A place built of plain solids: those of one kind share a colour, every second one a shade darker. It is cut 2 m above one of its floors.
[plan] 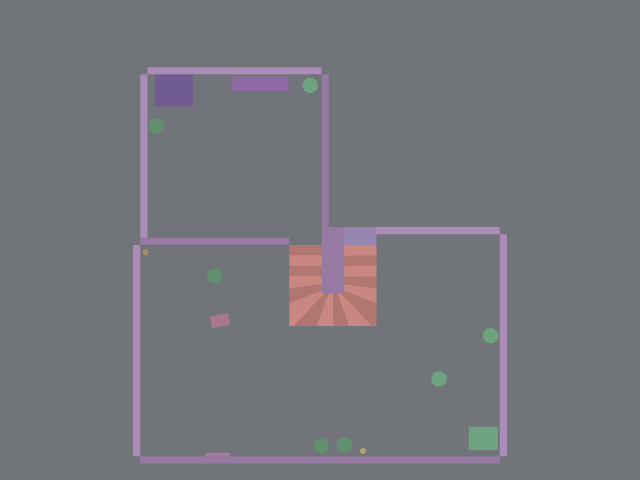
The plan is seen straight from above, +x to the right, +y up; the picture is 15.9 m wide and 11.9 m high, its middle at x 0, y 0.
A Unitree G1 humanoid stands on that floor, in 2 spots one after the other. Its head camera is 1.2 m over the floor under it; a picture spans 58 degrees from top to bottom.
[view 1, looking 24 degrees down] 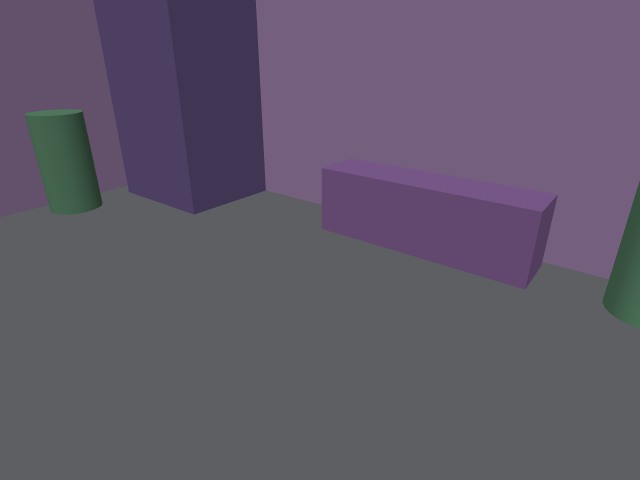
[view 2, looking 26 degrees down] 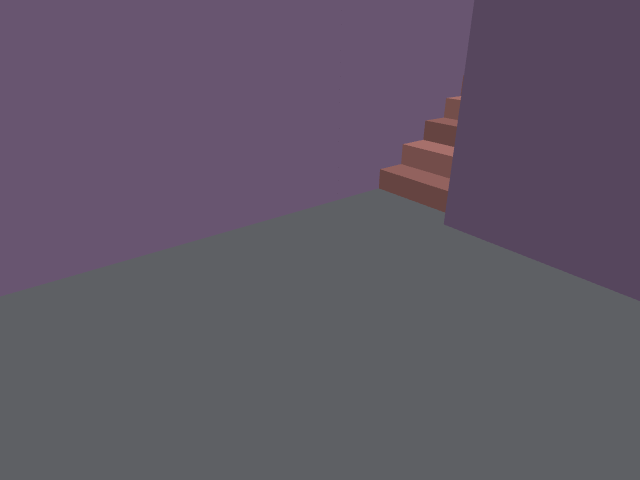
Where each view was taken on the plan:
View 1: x -0.40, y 1.41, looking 128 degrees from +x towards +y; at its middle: ground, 2.95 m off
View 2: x -2.37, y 2.38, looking -38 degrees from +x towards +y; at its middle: ground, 2.74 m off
